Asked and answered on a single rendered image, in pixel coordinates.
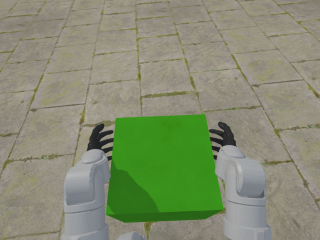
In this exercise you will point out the carton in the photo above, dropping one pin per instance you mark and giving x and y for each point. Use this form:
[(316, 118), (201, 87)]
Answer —
[(162, 169)]

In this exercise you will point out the robot left hand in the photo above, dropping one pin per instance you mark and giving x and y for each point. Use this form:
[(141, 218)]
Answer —
[(94, 140)]

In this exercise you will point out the left robot forearm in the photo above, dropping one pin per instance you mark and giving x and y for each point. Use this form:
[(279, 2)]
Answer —
[(84, 198)]

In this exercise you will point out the robot right hand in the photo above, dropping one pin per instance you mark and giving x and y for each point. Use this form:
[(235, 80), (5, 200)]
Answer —
[(227, 135)]

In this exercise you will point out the right robot forearm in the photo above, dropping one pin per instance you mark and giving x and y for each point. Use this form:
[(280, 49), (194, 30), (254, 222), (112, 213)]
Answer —
[(245, 194)]

